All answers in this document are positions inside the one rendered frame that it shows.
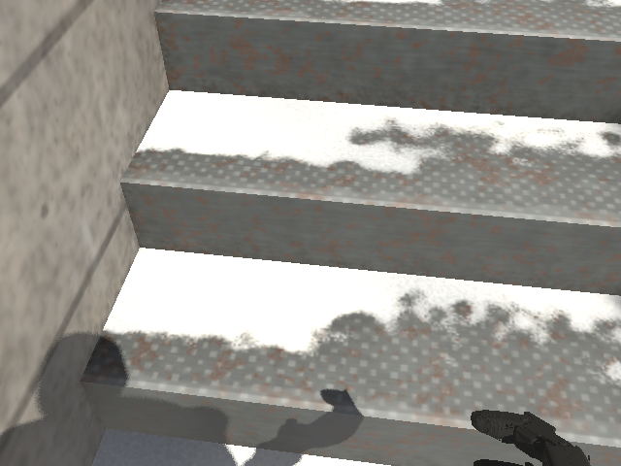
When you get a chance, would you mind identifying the right robot hand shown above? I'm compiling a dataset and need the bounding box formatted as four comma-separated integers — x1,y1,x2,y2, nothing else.
471,410,591,466

